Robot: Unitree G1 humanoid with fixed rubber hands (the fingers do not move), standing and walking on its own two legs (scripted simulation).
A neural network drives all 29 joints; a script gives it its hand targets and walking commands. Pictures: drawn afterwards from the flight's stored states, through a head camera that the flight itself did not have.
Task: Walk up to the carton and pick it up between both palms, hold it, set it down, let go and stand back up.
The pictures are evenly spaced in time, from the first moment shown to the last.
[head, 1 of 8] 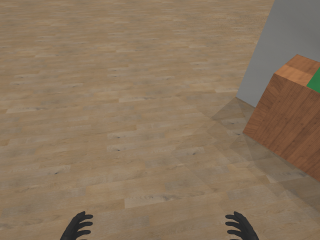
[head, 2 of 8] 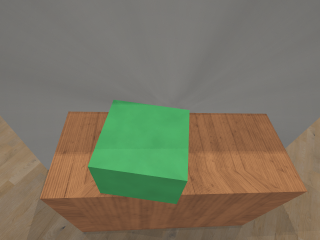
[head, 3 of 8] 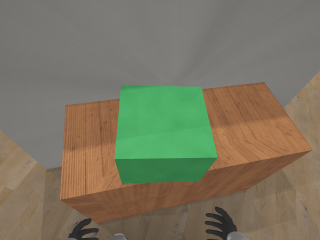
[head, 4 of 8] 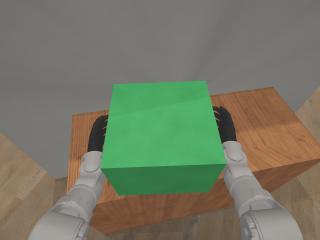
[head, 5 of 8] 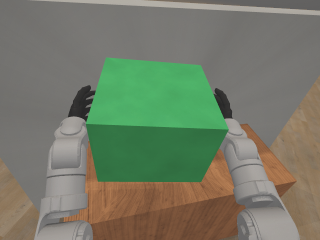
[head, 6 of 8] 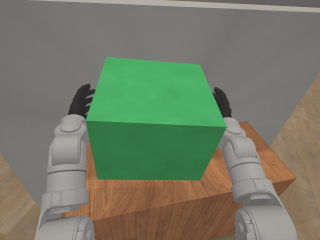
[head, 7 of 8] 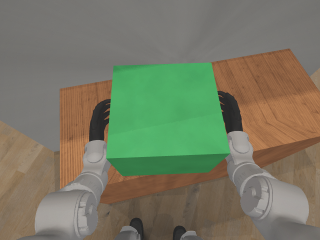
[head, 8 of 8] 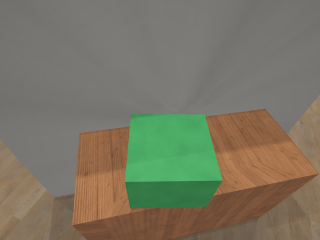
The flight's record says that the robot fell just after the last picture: no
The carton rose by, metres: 0.27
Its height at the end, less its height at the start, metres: +0.00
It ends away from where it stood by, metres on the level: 0.01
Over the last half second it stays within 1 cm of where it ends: yes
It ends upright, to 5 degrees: yes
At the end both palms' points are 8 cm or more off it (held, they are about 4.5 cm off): yes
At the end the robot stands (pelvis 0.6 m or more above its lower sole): yes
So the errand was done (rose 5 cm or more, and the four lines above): yes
